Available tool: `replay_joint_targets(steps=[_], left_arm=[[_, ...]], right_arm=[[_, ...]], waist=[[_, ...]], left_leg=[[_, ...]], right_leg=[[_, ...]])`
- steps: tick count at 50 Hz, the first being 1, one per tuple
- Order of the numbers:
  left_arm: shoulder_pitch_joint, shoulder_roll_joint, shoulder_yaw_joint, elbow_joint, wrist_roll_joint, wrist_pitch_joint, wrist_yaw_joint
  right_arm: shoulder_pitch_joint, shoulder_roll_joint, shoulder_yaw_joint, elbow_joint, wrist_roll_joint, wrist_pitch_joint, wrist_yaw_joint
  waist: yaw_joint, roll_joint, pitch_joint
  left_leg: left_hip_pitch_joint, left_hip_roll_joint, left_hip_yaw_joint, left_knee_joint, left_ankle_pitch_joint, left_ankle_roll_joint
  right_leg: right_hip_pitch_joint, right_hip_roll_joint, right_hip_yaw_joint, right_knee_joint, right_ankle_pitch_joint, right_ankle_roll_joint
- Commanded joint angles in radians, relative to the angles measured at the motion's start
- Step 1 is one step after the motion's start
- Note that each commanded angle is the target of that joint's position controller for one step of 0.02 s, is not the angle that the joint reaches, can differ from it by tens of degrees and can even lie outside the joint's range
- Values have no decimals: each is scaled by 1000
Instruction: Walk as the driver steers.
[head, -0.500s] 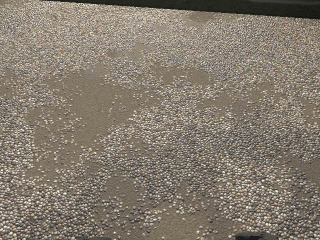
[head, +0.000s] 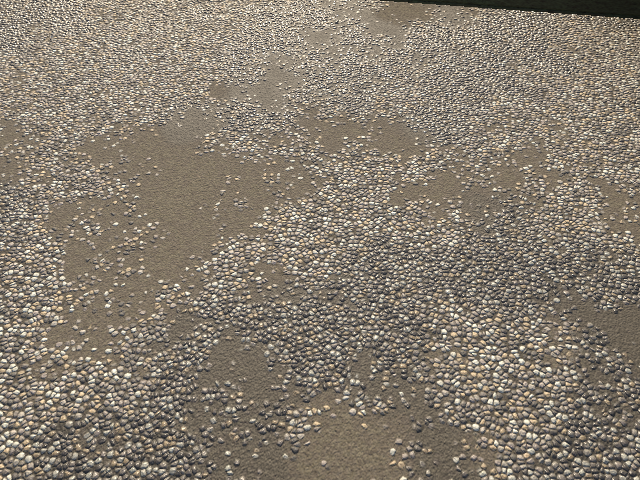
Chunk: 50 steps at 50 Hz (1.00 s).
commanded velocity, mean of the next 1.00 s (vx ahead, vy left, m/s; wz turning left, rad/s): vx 0.12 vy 0.00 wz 0.00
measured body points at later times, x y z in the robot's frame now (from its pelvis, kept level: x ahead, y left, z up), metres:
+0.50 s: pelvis +0.00 -0.01 +0.01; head +0.00 -0.01 +0.46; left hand +0.11 +0.22 -0.11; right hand +0.10 -0.24 -0.11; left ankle +0.01 +0.09 -0.75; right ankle -0.02 -0.12 -0.75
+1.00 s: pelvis -0.01 -0.02 -0.01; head -0.02 -0.02 +0.44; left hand +0.19 +0.17 -0.10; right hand +0.17 -0.21 -0.11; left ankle +0.01 +0.09 -0.75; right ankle -0.02 -0.12 -0.75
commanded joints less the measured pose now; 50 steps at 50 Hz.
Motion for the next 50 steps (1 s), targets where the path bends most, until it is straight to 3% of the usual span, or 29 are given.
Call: replay_joint_targets(steps=[1,2,3,4,7,12,30,31,32,33,34,35,38,42,50], left_arm=[[-54,68,17,-87,-1,-14,5],[-39,109,32,-86,-10,-8,3],[-23,110,32,-80,-11,-6,3],[28,100,3,-82,16,-11,9],[27,113,-1,-79,14,-14,10],[43,139,-6,-73,12,-17,7],[121,176,-14,-24,12,-21,11],[131,167,-18,-18,15,-20,11],[22,108,-17,-36,-12,-18,-3],[19,119,-13,-39,-14,-20,-3],[19,121,-9,-40,-17,-21,-2],[-2,81,-22,-44,-7,-24,7],[-10,94,-12,-60,-5,-19,12],[-32,92,-5,-89,-3,-13,12],[-97,63,3,-143,1,-8,13]], right_arm=[[-63,-63,-19,-82,1,-13,-4],[-40,-105,-33,-73,8,-2,-11],[-30,-116,-38,-67,9,4,-17],[82,-128,-16,-53,-13,6,-24],[39,-128,-13,-71,-13,10,-28],[74,-148,-10,-80,-14,14,-25],[175,-180,-4,-93,-18,8,-33],[185,-171,1,-91,-22,8,-33],[42,-123,-11,-96,2,15,-20],[49,-117,-8,-101,-2,17,-21],[46,-114,-9,-94,1,17,-22],[21,-76,1,-97,-5,15,-22],[8,-80,-3,-102,-4,13,-24],[-22,-73,-4,-120,-12,5,-25],[-82,-47,-2,-157,-15,-5,-24]], waist=[[1,3,-94],[2,-5,-98],[2,4,-124],[5,-19,-158],[14,14,-93],[13,7,-29],[20,3,-2],[19,4,-15],[-1,52,-16],[-5,27,-71],[-3,12,-79],[-12,14,-63],[-9,-11,-36],[-8,-17,-19],[-6,-6,-53]], left_leg=[[42,129,-105,-41,219,30],[62,146,-104,-32,381,29],[84,144,-96,-17,420,30],[105,144,-149,-52,436,75],[98,144,-141,-72,382,84],[68,133,-141,-116,244,65],[12,118,-127,-126,139,30],[19,116,-125,-134,97,29],[42,140,-96,-117,198,1],[57,127,-89,-98,199,-9],[58,119,-80,-83,188,-10],[33,101,-75,-70,79,-8],[-48,81,-54,5,-9,3],[-101,74,-44,71,-3,5],[-109,76,-36,156,93,6]], right_leg=[[27,-74,68,-34,150,-24],[31,-84,58,-32,294,-25],[46,-83,53,-20,330,-25],[107,-62,76,-27,301,-67],[71,-74,78,-55,251,-73],[48,-73,78,-108,158,-67],[86,-66,76,-170,168,-76],[92,-64,76,-183,121,-77],[30,-105,61,-133,232,-32],[48,-84,54,-120,215,-21],[42,-73,48,-111,197,-20],[10,-52,46,-90,72,-18],[-29,-36,47,-41,-25,-40],[-52,-45,64,15,4,-59],[-58,-35,55,116,85,-52]])
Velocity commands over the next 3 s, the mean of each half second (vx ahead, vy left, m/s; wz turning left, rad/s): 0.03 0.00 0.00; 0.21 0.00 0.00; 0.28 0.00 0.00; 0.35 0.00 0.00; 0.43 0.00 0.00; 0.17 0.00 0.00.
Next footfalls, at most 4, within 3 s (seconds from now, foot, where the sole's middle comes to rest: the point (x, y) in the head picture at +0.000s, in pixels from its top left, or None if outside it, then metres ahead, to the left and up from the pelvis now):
none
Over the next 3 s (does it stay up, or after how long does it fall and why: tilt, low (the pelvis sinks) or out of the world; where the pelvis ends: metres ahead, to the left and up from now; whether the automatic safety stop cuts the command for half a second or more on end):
stays up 0.00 0.00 0.00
